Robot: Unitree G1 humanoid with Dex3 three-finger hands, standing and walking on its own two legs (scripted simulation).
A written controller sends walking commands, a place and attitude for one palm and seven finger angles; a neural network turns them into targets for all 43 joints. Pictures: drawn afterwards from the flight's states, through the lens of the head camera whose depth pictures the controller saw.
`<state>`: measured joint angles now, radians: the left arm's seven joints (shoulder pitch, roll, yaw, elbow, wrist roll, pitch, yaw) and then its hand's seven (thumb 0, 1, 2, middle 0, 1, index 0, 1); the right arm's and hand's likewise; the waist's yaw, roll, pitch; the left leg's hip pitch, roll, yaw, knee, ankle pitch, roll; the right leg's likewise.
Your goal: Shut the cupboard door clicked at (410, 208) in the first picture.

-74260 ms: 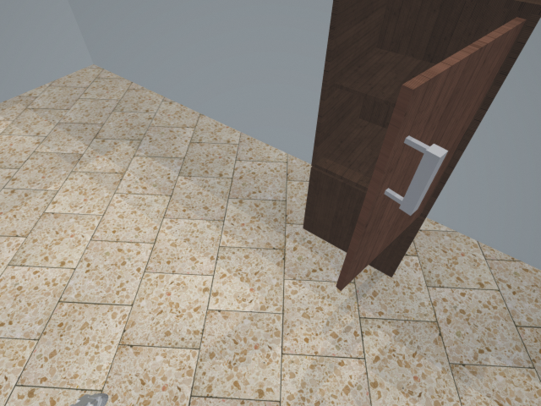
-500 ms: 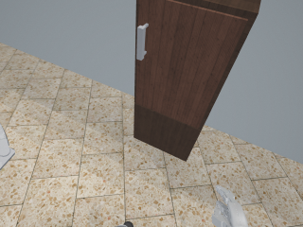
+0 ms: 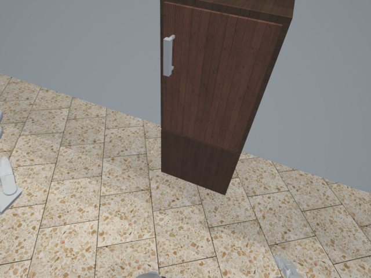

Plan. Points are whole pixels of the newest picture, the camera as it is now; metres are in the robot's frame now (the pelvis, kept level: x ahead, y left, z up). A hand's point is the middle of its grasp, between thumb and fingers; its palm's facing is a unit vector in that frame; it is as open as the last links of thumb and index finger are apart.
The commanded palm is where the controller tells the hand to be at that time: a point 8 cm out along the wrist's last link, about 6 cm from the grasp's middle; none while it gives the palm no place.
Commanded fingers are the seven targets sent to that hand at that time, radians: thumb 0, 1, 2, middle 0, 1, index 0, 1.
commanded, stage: stop stepping back and stand still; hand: left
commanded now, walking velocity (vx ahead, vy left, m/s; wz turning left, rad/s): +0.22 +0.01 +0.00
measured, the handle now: (169, 55) +0.87 +0.07 +0.09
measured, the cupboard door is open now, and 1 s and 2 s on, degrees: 0 0 0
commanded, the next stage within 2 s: let the arm hang, fingers relaxed in 0.84 s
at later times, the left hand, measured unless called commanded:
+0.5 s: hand (12, 180) +0.22 +0.28 +0.18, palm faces +0.36 -0.79 -0.49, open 7.4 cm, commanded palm +0.17 +0.31 +0.19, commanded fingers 0.00 0.90 0.90 -0.20 -0.30 -0.20 -0.30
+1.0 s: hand (43, 186) +0.26 +0.27 +0.11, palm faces +0.27 -0.83 -0.48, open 7.4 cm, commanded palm none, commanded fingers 0.00 0.90 0.90 -0.20 -0.30 -0.20 -0.30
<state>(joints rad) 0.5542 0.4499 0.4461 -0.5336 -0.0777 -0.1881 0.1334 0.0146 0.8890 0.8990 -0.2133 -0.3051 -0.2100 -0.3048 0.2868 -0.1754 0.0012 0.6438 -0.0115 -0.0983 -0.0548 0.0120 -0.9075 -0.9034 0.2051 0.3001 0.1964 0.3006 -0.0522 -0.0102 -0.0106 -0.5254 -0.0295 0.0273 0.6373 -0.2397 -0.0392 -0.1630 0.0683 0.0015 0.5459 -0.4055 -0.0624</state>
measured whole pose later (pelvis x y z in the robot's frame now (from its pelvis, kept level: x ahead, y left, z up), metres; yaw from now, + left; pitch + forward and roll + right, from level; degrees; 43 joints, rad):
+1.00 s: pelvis +0.02 +0.02 +0.00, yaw -3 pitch +1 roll -1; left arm 0.42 0.40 0.28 -0.18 -0.02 -0.15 0.10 0.00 0.89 0.90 -0.21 -0.30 -0.21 -0.30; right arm 0.19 -0.25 0.00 0.67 0.01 -0.08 -0.01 0.01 -0.91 -0.90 0.20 0.30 0.20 0.30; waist 0.00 0.05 -0.04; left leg -0.32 0.02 0.06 0.56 -0.26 0.02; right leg -0.23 0.03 -0.09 0.51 -0.31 -0.04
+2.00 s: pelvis +0.00 +0.05 +0.01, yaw -4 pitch -2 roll +0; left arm 0.32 0.10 0.00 1.15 0.01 0.00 0.03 0.00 0.91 0.90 -0.20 -0.30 -0.20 -0.30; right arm 0.32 -0.13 0.00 1.12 -0.02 0.00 -0.03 0.00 -0.91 -0.90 0.20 0.30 0.20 0.30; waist -0.01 0.01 0.00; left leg -0.20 -0.03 0.10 0.38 -0.16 0.06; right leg -0.16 -0.01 -0.06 0.40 -0.22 -0.01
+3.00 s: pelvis +0.02 +0.04 +0.02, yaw -4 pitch -2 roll +0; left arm 0.30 0.14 0.00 1.16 0.01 -0.01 0.03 0.00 0.91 0.90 -0.20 -0.30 -0.20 -0.30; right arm 0.29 -0.15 0.01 1.13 -0.02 0.00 -0.03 0.00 -0.91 -0.90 0.20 0.30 0.20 0.30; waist -0.01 0.01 0.03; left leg -0.17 -0.02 0.09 0.36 -0.17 0.05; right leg -0.11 0.00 -0.06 0.36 -0.22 -0.02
